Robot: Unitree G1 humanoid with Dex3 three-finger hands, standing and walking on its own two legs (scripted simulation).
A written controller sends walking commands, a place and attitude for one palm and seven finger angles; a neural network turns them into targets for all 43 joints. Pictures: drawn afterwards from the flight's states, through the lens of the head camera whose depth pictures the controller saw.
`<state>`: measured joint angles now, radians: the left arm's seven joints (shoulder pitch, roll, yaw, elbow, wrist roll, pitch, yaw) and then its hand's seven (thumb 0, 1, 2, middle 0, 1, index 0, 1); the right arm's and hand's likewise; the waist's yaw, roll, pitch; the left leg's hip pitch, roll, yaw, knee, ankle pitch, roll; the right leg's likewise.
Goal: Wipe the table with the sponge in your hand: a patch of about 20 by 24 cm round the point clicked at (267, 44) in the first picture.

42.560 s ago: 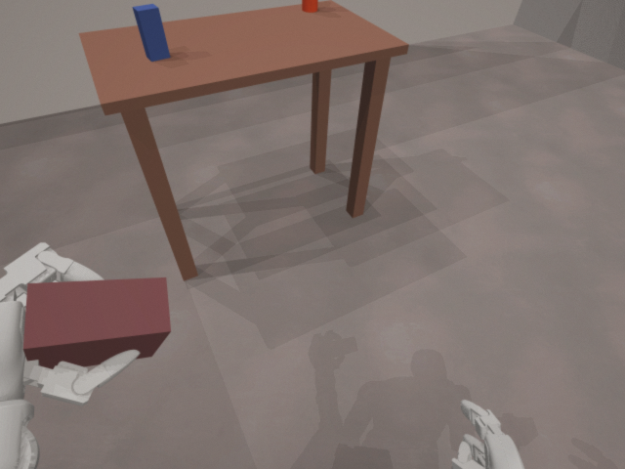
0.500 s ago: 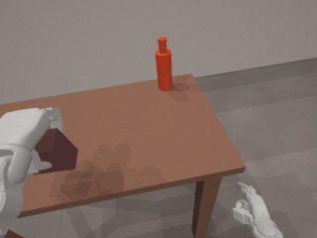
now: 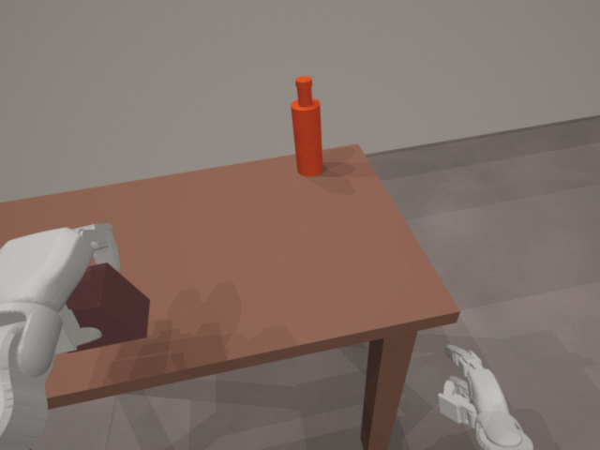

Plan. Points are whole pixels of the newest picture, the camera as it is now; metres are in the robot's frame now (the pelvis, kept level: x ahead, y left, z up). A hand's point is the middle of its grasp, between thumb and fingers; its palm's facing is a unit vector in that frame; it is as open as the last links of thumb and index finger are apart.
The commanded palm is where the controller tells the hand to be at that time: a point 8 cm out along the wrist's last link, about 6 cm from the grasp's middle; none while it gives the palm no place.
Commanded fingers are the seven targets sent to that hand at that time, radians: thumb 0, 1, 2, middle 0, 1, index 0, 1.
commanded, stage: bring the sponge back beside the body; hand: left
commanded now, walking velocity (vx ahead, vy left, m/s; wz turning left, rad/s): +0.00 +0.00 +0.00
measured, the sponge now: (94, 315) +0.20 +0.31 +0.12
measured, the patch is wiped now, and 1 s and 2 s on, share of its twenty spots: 0.95 0.95 0.95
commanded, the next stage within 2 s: step back with the hand held close in 0.48 s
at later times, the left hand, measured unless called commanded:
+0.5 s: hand (89, 293) +0.20 +0.29 +0.16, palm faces +0.13 -0.09 -0.99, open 9.6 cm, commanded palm +0.15 +0.29 +0.24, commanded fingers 0.00 0.10 1.30 -1.20 -1.60 -1.20 -1.60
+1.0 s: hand (131, 239) +0.24 +0.24 +0.22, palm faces +0.36 -0.82 -0.45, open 9.6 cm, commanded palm +0.18 +0.29 +0.23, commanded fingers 0.00 0.10 1.30 -1.20 -1.60 -1.20 -1.60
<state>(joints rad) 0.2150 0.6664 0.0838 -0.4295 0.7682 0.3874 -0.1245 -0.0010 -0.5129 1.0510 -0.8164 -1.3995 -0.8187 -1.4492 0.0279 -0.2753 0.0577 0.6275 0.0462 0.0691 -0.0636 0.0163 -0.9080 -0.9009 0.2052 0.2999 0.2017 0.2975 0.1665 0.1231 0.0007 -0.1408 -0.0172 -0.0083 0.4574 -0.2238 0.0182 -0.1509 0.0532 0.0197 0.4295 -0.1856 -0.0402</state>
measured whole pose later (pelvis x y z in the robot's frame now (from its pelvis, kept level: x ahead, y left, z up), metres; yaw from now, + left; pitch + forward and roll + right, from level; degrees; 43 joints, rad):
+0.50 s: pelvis +0.00 +0.00 +0.00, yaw -1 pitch -5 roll +0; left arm 0.24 0.62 0.06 -0.46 0.78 0.44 -0.12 0.00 -0.51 1.05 -0.81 -1.40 -0.82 -1.45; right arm 0.02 -0.27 0.06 0.62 0.05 0.07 -0.06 0.02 -0.91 -0.90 0.21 0.30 0.20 0.30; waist 0.15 0.12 0.00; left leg -0.13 -0.02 0.00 0.44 -0.22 0.02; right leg -0.15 0.05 0.03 0.43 -0.18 -0.04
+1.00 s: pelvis +0.01 +0.01 -0.01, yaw -2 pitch +2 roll +0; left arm 0.43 0.49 0.45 -0.63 -0.08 -0.10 0.12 -0.01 -0.52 1.03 -0.83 -1.42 -0.84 -1.47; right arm 0.26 -0.25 0.00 0.60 0.02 0.06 -0.06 0.01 -0.91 -0.90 0.20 0.30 0.20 0.30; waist -0.04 0.00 -0.04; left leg -0.33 -0.04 0.01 0.59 -0.29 0.04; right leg -0.36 0.05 0.06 0.58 -0.25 -0.01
